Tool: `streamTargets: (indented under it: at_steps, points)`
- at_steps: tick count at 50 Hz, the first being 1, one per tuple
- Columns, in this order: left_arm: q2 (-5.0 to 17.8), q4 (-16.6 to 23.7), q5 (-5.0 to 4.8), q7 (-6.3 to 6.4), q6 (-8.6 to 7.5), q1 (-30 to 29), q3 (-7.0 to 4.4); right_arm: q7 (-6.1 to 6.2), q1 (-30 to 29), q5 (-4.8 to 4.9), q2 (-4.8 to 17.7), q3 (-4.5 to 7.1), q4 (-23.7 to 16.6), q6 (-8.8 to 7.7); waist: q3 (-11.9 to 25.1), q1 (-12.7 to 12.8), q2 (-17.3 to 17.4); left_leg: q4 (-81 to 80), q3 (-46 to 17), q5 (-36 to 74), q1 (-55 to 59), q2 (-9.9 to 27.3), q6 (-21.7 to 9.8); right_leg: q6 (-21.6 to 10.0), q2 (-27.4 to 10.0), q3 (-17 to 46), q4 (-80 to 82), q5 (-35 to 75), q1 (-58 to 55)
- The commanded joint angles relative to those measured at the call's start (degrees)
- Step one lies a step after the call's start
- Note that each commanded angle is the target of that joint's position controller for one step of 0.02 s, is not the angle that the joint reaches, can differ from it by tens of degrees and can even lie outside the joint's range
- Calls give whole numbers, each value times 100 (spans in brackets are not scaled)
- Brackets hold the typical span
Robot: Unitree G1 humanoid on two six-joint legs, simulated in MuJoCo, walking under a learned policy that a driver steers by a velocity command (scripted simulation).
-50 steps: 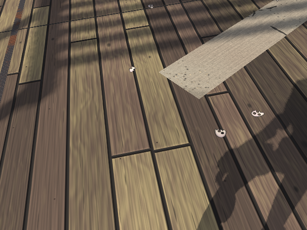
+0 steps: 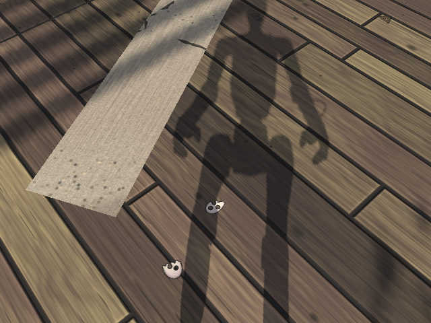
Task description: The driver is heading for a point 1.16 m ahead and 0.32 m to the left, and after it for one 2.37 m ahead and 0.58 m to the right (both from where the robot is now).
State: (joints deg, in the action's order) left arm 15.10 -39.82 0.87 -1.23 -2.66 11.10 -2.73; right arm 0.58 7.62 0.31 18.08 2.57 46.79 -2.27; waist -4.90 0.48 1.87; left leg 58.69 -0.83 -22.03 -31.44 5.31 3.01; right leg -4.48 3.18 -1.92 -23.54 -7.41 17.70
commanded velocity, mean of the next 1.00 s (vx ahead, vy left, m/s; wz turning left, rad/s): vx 0.04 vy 0.00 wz -0.03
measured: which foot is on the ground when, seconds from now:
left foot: up 0.00-0.16, down 0.18-1.00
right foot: down 0.00-1.00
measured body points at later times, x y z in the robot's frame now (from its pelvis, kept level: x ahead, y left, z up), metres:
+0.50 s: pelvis +0.10 +0.04 +0.00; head +0.11 +0.04 +0.45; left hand +0.19 +0.30 -0.14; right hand +0.23 -0.21 -0.13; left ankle +0.12 +0.15 -0.74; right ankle +0.05 -0.08 -0.74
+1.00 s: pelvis +0.09 +0.04 +0.00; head +0.10 +0.05 +0.45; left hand +0.13 +0.30 -0.15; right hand +0.19 -0.22 -0.14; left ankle +0.12 +0.15 -0.74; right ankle +0.05 -0.08 -0.74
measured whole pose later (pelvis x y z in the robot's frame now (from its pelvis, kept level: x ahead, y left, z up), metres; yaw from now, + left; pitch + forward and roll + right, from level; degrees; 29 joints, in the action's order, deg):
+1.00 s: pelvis +0.09 +0.04 +0.00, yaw +0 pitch -2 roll +0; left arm 12.7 -61.7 0.4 2.3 0.3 12.0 -1.6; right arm 1.5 5.3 -0.1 13.6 1.9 61.3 0.9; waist -2.6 0.1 0.1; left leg 28.6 0.4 -13.0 -13.8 -0.3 -0.8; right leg 0.6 -0.7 -0.8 -26.9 -18.6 6.5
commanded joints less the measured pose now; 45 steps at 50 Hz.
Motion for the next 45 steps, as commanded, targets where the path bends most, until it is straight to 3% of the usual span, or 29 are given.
streamTargets:
  at_steps: [1,5,8,9,10,11,12,13,15,18,24,45]
  points:
    - [779,276,14,81,-117,-435,-210,58,679,-83,181,20,-26,95,1177,-321,-648,-1009,-69,836,1051,54,66,-1017,-1406,620,688,3498,-187]
    - [759,-45,30,100,-28,-277,-173,30,211,-45,332,59,-83,149,1080,-110,-696,-1886,-101,1400,1296,-54,20,-900,-1435,712,707,2205,-296]
    - [607,-223,-55,86,24,-365,-93,2,212,-122,339,95,-50,132,931,-256,-663,-2902,13,1738,1866,-202,-203,-607,-1274,796,336,905,-172]
    - [448,-318,-48,86,20,-172,-38,3,200,-185,425,108,-49,114,883,-236,-493,-3357,-141,2433,2179,-84,-302,-326,-1037,762,140,346,-105]
    - [341,-384,68,95,9,155,-1,38,115,-193,717,153,-126,99,923,9,-12,-3417,-619,3525,2479,390,-459,-14,-649,579,-225,-457,11]
    - [258,-519,95,113,13,724,0,71,-147,-169,836,157,-156,127,962,419,716,-3373,-906,3412,2486,733,-869,219,-297,337,-309,-1288,148]
    - [280,-528,96,176,73,530,29,33,-319,-109,456,93,-135,153,975,298,836,-3554,-924,2216,1986,611,-952,352,-328,253,-213,-1117,-304]
    - [471,-509,56,214,146,204,-14,-11,-430,-95,268,46,-141,160,768,170,632,-3603,-779,1654,1708,355,-790,360,-361,259,-180,-904,-436]
    - [584,-551,12,262,272,46,-56,-60,-373,-99,303,29,-62,109,684,57,392,-3485,-528,1745,1697,128,-595,284,-433,357,-170,-551,-492]
    - [549,-672,-3,260,282,62,-57,-46,-213,-65,329,30,145,48,833,-5,182,-3247,-380,2464,2038,27,-562,278,-518,423,-132,13,-613]
    - [507,-1028,-55,286,272,66,-83,11,-312,-39,302,31,402,108,902,-47,-114,-3072,-282,3096,2340,-48,-667,355,-541,387,-152,547,-749]
    - [425,-1966,-43,370,265,182,-5,100,-427,-40,221,44,1149,261,453,-36,-146,-3363,-134,2062,2248,-283,-574,423,-538,249,135,-156,-651]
